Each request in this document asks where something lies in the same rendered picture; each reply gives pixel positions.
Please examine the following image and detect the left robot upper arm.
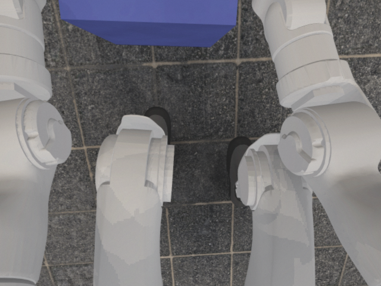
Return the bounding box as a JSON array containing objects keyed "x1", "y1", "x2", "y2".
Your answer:
[{"x1": 0, "y1": 97, "x2": 72, "y2": 286}]

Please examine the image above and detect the robot right forearm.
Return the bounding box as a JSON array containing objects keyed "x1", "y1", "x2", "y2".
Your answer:
[{"x1": 252, "y1": 0, "x2": 375, "y2": 111}]

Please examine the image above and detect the robot left forearm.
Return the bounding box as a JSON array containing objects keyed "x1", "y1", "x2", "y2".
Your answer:
[{"x1": 0, "y1": 0, "x2": 52, "y2": 101}]

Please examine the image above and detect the right robot upper arm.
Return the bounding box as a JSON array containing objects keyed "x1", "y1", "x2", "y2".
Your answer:
[{"x1": 277, "y1": 101, "x2": 381, "y2": 286}]

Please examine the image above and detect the robot thigh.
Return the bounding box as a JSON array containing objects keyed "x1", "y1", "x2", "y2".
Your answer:
[
  {"x1": 240, "y1": 145, "x2": 316, "y2": 286},
  {"x1": 93, "y1": 129, "x2": 174, "y2": 286}
]

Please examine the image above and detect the left robot thigh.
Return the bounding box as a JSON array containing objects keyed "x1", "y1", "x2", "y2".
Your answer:
[{"x1": 93, "y1": 129, "x2": 174, "y2": 286}]

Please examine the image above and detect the carton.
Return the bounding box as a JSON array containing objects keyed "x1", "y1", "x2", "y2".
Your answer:
[{"x1": 58, "y1": 0, "x2": 238, "y2": 48}]

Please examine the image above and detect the right robot thigh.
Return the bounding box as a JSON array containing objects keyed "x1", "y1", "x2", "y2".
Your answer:
[{"x1": 240, "y1": 145, "x2": 316, "y2": 286}]

